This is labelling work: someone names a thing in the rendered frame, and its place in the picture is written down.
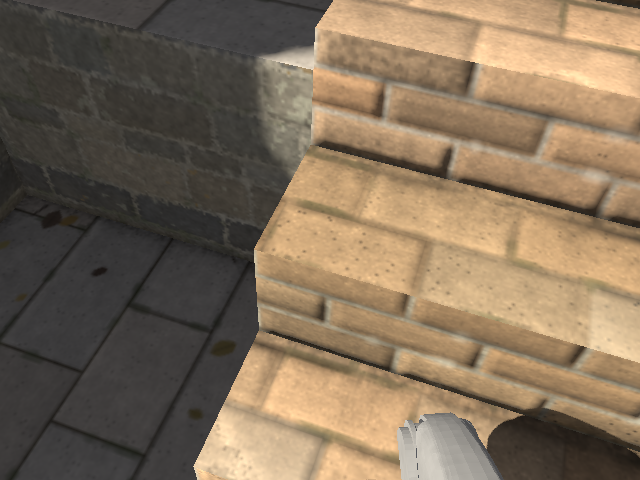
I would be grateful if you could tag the robot right thigh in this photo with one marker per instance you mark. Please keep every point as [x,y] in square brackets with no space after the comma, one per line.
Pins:
[443,447]

